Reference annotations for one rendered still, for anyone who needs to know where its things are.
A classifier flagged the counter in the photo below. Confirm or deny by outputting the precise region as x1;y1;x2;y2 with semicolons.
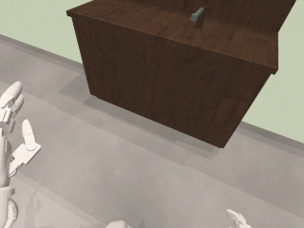
66;0;296;148

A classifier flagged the right robot hand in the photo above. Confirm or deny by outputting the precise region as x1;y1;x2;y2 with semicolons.
226;209;252;228

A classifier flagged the left robot forearm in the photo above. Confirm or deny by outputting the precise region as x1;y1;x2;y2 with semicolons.
0;186;19;228

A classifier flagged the tap lever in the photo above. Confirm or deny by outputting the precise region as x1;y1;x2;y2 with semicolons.
190;8;204;22

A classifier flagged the left robot hand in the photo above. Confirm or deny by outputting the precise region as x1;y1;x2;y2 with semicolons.
0;81;41;188

